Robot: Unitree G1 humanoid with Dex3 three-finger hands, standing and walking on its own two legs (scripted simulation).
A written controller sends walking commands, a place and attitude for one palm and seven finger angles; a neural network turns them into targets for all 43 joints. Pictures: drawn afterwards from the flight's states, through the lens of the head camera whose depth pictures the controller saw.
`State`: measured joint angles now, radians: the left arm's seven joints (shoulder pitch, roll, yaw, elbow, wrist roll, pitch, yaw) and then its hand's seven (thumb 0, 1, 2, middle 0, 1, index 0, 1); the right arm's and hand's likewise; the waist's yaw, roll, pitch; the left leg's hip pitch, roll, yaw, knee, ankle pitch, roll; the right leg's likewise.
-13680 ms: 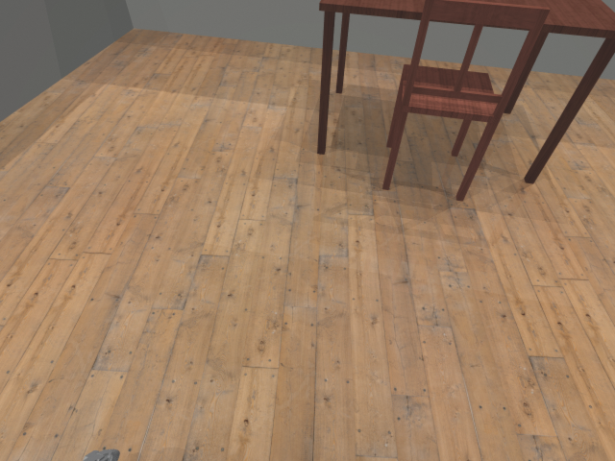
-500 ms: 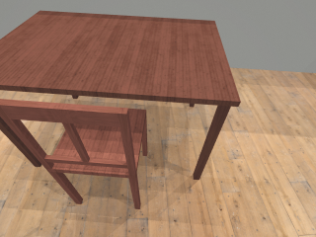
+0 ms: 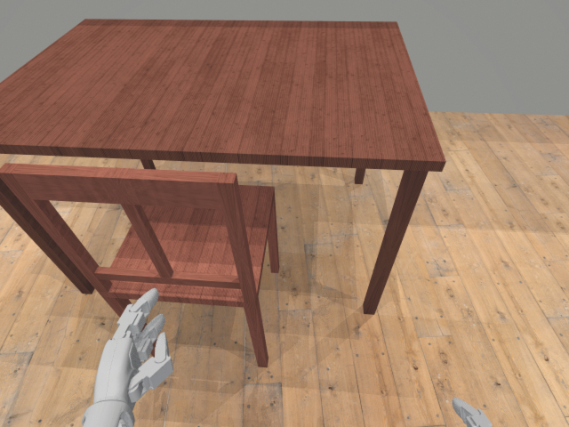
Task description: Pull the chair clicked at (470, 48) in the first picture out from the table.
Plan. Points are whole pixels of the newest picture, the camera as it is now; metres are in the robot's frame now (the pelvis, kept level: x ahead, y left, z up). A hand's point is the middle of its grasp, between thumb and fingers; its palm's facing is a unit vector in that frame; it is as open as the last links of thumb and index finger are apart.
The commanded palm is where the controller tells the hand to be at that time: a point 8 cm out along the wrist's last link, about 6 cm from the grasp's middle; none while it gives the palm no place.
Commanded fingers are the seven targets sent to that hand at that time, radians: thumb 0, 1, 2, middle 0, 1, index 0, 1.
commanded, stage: raise the hand toward the chair's back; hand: left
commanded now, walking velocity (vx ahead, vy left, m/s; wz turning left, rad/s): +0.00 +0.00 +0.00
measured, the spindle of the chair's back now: (150, 241) +0.48 +0.28 -0.08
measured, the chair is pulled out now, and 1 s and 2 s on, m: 0.00 0.00 0.00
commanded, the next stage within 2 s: aim the fingers beside a spindle in 1.88 s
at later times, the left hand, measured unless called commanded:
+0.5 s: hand (180, 394) +0.19 +0.15 -0.04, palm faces -0.15 -0.99 -0.03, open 11.9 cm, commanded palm +0.17 +0.22 -0.03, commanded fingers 0.00 0.04 0.53 -0.11 -0.16 -0.11 -0.16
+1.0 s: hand (149, 376) +0.21 +0.20 -0.02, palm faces -0.07 -1.00 -0.03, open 16.0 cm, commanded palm +0.19 +0.25 -0.02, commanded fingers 0.00 -0.50 0.30 -0.06 -0.08 -0.06 -0.08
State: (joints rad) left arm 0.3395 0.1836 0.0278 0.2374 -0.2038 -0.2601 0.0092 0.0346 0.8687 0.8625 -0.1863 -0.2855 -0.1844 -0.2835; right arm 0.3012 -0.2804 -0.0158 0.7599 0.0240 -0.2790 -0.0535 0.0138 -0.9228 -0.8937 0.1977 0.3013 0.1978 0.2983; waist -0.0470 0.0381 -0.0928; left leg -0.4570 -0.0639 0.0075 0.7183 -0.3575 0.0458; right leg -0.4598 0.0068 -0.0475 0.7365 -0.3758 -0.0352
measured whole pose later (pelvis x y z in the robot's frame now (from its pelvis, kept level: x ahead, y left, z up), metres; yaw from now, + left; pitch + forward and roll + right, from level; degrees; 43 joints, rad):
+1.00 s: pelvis -0.02 +0.01 -0.06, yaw -1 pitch +16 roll -3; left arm 0.38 0.26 0.15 0.01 -0.27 -0.41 -0.28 -0.01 -0.33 0.38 -0.08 -0.11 -0.08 -0.11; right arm 0.21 -0.25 0.00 0.50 0.03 -0.19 -0.04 0.01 -0.91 -0.89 0.20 0.30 0.20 0.30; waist -0.02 0.02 -0.16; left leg -0.92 -0.03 -0.01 1.17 -0.53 0.06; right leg -0.88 0.03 -0.09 1.11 -0.51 -0.03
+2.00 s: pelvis -0.01 +0.01 -0.06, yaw +0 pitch +16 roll -3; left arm 0.29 0.30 0.21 0.09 -0.31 -0.37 -0.35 -0.02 -0.50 0.30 -0.06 -0.08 -0.06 -0.08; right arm 0.23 -0.24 0.03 0.51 0.04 -0.18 -0.04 0.01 -0.91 -0.89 0.20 0.30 0.20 0.30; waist -0.02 0.04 -0.15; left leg -0.88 -0.03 -0.02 1.12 -0.51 0.06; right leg -0.84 0.03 -0.09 1.05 -0.49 -0.03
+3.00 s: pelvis -0.02 +0.00 -0.08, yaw -1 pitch +20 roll -2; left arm 0.05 0.18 0.00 0.22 -0.16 -0.40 -0.12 -0.02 -0.50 0.30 -0.06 -0.08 -0.06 -0.08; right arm 0.22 -0.24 0.02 0.51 0.02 -0.07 0.00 0.01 -0.91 -0.89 0.20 0.30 0.20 0.30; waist -0.03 0.03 -0.18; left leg -1.04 -0.03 0.00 1.25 -0.56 0.05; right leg -1.02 0.03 -0.08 1.21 -0.55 -0.05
